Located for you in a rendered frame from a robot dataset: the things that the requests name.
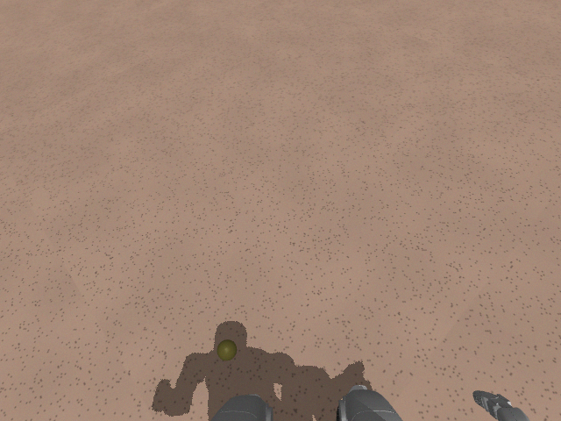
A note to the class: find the right robot hand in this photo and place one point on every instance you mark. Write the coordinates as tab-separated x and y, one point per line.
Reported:
498	406

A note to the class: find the ball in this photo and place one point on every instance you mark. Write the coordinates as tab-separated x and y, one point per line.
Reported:
226	350

